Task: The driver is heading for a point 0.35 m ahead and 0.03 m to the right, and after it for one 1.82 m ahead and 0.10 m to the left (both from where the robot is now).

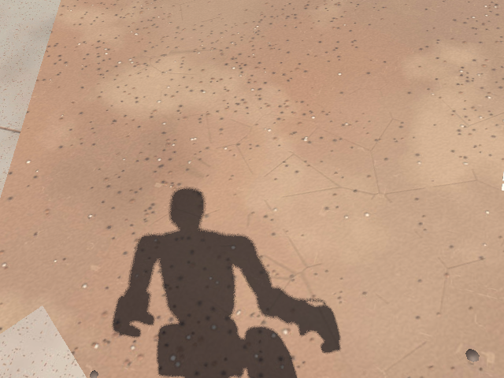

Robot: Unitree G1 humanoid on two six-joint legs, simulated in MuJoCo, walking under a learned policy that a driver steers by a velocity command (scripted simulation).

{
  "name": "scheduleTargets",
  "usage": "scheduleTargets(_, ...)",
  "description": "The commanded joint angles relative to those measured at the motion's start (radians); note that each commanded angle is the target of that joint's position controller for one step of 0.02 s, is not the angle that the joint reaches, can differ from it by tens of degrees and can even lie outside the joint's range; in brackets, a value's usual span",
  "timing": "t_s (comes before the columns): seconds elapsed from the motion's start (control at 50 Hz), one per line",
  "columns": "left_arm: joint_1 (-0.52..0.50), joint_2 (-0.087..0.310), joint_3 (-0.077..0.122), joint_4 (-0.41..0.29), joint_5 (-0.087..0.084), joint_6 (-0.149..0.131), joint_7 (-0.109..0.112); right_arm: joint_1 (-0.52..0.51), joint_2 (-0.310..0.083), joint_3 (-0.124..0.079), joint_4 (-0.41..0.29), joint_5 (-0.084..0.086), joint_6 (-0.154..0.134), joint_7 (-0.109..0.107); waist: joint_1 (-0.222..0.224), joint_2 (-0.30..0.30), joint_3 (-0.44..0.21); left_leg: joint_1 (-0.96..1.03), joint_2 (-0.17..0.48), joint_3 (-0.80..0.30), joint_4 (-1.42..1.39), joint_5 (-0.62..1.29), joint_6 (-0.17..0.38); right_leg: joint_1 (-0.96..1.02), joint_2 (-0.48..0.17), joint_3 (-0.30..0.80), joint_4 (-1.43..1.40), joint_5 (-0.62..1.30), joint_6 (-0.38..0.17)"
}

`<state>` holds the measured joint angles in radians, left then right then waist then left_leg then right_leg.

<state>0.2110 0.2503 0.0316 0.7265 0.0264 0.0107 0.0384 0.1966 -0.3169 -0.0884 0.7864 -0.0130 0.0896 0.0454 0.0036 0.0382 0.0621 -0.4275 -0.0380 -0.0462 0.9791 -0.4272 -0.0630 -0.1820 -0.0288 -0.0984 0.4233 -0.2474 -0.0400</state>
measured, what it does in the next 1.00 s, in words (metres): walks ahead: left foot, then right foot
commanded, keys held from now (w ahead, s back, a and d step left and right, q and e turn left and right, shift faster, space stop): q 0.10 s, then no key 0.02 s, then e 0.14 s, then w+e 0.52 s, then q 0.22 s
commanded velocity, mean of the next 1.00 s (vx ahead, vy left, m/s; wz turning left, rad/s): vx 0.22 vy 0.00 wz -0.09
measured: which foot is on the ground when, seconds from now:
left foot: up 0.00-0.14, down 0.16-0.80, up 0.82-1.00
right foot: down 0.00-0.16, up 0.18-0.78, down 0.80-1.00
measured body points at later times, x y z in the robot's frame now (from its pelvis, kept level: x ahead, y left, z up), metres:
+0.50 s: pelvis +0.02 +0.04 +0.01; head +0.02 +0.05 +0.45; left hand +0.05 +0.32 -0.14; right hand +0.11 -0.22 -0.11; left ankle -0.02 +0.11 -0.75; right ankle +0.02 -0.10 -0.68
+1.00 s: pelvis +0.19 -0.08 +0.00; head +0.22 -0.12 +0.45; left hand +0.35 +0.14 -0.11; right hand +0.18 -0.34 -0.16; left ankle +0.18 +0.08 -0.65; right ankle +0.19 -0.14 -0.74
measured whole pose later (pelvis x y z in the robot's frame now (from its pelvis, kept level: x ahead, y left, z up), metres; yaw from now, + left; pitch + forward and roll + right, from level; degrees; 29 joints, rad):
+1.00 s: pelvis +0.19 -0.08 +0.00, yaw -10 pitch +0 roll +2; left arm 0.20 0.22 0.03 0.81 0.02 -0.05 -0.01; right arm 0.28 -0.25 -0.04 0.91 -0.01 -0.02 0.01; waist -0.04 0.04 0.08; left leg -0.47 0.04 -0.02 1.14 -0.33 0.02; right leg -0.21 0.03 -0.11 0.41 -0.20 -0.10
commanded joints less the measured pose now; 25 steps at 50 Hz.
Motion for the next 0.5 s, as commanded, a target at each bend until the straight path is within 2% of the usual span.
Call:
scheduleTargets(0.02, 0.047, 0.189, 0.055, -0.033, 0.003, -0.007, -0.008, -0.064, -0.043, 0.003, -0.096, 0.007, -0.01, 0.006, 0.039, -0.211, -0.085, -0.042, 0.011, 0.062, -0.122, -0.025, 0.013, 0.168, -0.248, 0.134, -0.049, 0.556, -0.163)
scheduleTargets(0.08, 0.034, 0.208, 0.064, -0.027, 0.003, -0.004, -0.02, -0.064, -0.047, 0.007, -0.111, 0.015, -0.014, 0.005, 0.036, -0.233, -0.096, 0.066, 0.005, 0.109, -0.239, -0.03, 0.045, 0.123, -0.26, 0.102, -0.014, 0.564, -0.151)
scheduleTargets(0.12, 0.031, 0.218, 0.068, -0.02, -0.004, 0.0, -0.025, -0.046, -0.044, 0.009, -0.113, 0.013, -0.021, 0.001, 0.021, -0.228, -0.103, 0.141, -0.004, 0.119, -0.369, 0.015, 0.07, 0.097, -0.263, 0.093, 0.036, 0.537, -0.13)
scheduleTargets(0.14, 0.023, 0.214, 0.065, -0.012, -0.014, 0.005, -0.026, -0.01, -0.034, 0.013, -0.102, 0.002, -0.031, -0.007, -0.011, -0.198, -0.107, 0.234, -0.014, 0.112, -0.526, 0.13, 0.088, 0.043, -0.241, 0.072, 0.093, 0.48, -0.099)
scheduleTargets(0.16, 0.049, 0.192, 0.058, 0.0, -0.017, 0.008, -0.028, 0.02, -0.062, 0.011, -0.092, -0.015, -0.046, -0.019, -0.03, -0.106, -0.124, 0.365, 0.029, 0.024, -0.679, 0.274, 0.105, -0.054, -0.21, 0.04, 0.18, 0.352, -0.042)
scheduleTargets(0.18, 0.098, 0.081, 0.027, -0.027, -0.002, 0.015, -0.037, 0.04, -0.141, 0.006, -0.102, -0.029, -0.063, -0.031, 0.0, 0.177, -0.174, 0.534, 0.332, -0.317, -0.723, 0.541, 0.153, -0.259, -0.114, -0.036, 0.403, -0.17, 0.032)
scheduleTargets(0.2, 0.03, 0.071, 0.017, -0.044, -0.011, 0.035, -0.026, 0.047, -0.161, 0.005, -0.095, -0.001, -0.071, -0.04, -0.043, 0.214, -0.156, 0.375, 0.441, -0.348, -0.67, 0.809, 0.305, -0.257, -0.02, 0.039, 0.464, -0.374, 0.046)
scheduleTargets(0.22, 0.018, 0.106, 0.023, -0.023, -0.018, 0.049, -0.025, 0.028, -0.073, 0.032, -0.082, 0.001, -0.077, -0.044, -0.032, 0.095, -0.129, 0.358, 0.385, -0.255, -0.67, 0.802, 0.319, -0.222, -0.046, 0.106, 0.486, -0.345, 0.048)
scheduleTargets(0.24, 0.029, 0.095, 0.021, 0.002, -0.027, 0.051, -0.033, -0.04, -0.009, 0.06, -0.077, -0.004, -0.081, -0.051, 0.0, 0.087, -0.079, 0.315, 0.329, -0.171, -0.686, 0.743, 0.286, -0.198, -0.045, 0.129, 0.456, -0.288, 0.049)
scheduleTargets(0.26, 0.058, 0.106, 0.024, 0.033, -0.028, 0.048, -0.039, -0.09, 0.005, 0.07, -0.074, -0.014, -0.08, -0.06, 0.024, 0.091, -0.056, 0.307, 0.274, -0.109, -0.697, 0.707, 0.243, -0.175, -0.037, 0.136, 0.415, -0.232, 0.053)
scheduleTargets(0.28, 0.082, 0.128, 0.032, 0.053, -0.011, 0.046, -0.044, -0.065, -0.024, 0.064, -0.059, -0.011, -0.082, -0.071, 0.012, 0.129, -0.068, 0.339, 0.25, -0.081, -0.717, 0.636, 0.229, -0.174, -0.018, 0.119, 0.424, -0.194, 0.057)
scheduleTargets(0.3, 0.102, 0.15, 0.039, 0.07, 0.0, 0.042, -0.048, -0.015, -0.068, 0.05, -0.04, -0.012, -0.079, -0.073, -0.009, 0.138, -0.076, 0.39, 0.244, -0.082, -0.735, 0.523, 0.229, -0.214, 0.01, 0.113, 0.477, -0.183, 0.056)
scheduleTargets(0.32, 0.093, 0.164, 0.046, 0.074, 0.002, 0.039, -0.053, 0.028, -0.09, 0.041, -0.025, -0.01, -0.077, -0.071, -0.031, 0.11, -0.065, 0.42, 0.26, -0.101, -0.768, 0.354, 0.231, -0.269, 0.02, 0.13, 0.52, -0.171, 0.051)
scheduleTargets(0.36, 0.058, 0.159, 0.053, 0.071, -0.003, 0.036, -0.066, 0.047, -0.09, 0.038, -0.01, -0.01, -0.083, -0.069, -0.042, 0.084, 0.0, 0.432, 0.283, -0.134, -0.848, 0.052, 0.223, -0.366, 0.017, 0.153, 0.544, -0.127, 0.045)
scheduleTargets(0.38, 0.045, 0.151, 0.056, 0.07, -0.003, 0.033, -0.07, 0.047, -0.084, 0.038, -0.006, -0.011, -0.091, -0.07, -0.041, 0.085, 0.031, 0.436, 0.289, -0.137, -0.874, -0.001, 0.221, -0.407, 0.014, 0.155, 0.55, -0.102, 0.044)
scheduleTargets(0.42, 0.034, 0.134, 0.058, 0.071, 0.002, 0.024, -0.076, 0.056, -0.07, 0.036, 0.005, -0.013, -0.112, -0.073, -0.037, 0.07, 0.049, 0.455, 0.303, -0.124, -0.899, -0.007, 0.229, -0.462, 0.002, 0.156, 0.56, -0.061, 0.045)
scheduleTargets(0.5, 0.009, 0.1, 0.059, 0.059, 0.006, 0.013, -0.084, 0.089, -0.056, 0.03, 0.032, -0.012, -0.146, -0.073, -0.033, 0.041, 0.04, 0.484, 0.331, -0.075, -0.914, 0.026, 0.259, -0.528, -0.022, 0.143, 0.536, -0.022, 0.053)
